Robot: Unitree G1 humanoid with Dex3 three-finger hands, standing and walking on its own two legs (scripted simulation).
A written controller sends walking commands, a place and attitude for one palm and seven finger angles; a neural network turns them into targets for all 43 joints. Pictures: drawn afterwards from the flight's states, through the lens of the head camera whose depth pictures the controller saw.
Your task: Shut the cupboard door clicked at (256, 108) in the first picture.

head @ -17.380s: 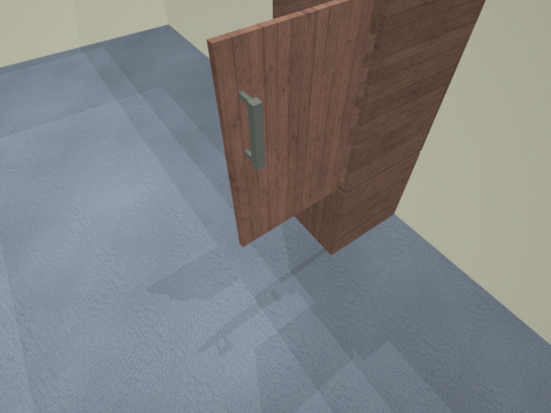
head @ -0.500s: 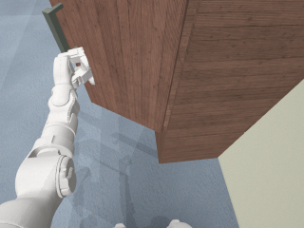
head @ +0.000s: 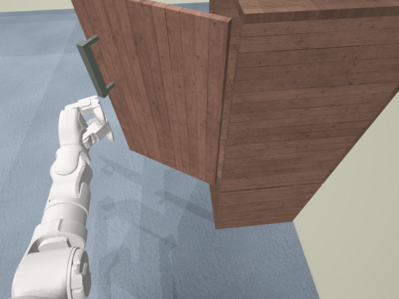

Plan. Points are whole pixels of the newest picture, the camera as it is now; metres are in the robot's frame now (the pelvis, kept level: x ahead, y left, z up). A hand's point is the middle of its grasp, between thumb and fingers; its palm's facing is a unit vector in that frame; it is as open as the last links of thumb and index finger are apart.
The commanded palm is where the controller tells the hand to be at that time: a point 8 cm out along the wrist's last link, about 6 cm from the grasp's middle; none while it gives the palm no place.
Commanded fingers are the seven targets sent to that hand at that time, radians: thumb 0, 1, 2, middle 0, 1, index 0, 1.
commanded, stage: draw the hand back to the body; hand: left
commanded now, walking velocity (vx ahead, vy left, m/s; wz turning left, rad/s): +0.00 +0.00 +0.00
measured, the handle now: (99, 67) +0.67 +0.25 +0.09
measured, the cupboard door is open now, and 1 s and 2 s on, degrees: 58 58 58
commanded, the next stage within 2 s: step back with the hand held close in 1.26 s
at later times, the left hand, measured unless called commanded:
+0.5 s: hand (39, 185) +0.28 +0.23 +0.16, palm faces +0.33 -0.91 -0.25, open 3.5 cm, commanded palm +0.23 +0.27 +0.17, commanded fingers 0.00 0.90 0.90 -0.69 -0.84 -0.69 -0.84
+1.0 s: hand out of the picture +0.18 +0.28 +0.19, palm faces +0.51 -0.74 -0.43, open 6.9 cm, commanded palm +0.14 +0.30 +0.20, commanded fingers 0.00 0.90 0.90 -0.20 -0.30 -0.20 -0.30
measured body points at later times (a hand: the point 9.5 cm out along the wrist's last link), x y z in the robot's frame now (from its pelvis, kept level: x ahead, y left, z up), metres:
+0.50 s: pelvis +0.00 +0.00 +0.03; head -0.01 -0.02 +0.48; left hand +0.26 +0.28 +0.17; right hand +0.22 -0.20 -0.04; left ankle -0.01 +0.11 -0.71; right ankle +0.00 -0.11 -0.71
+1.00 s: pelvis +0.01 +0.00 +0.03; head -0.01 -0.04 +0.48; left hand +0.14 +0.31 +0.21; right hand +0.20 -0.21 -0.07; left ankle -0.01 +0.11 -0.71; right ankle +0.00 -0.11 -0.71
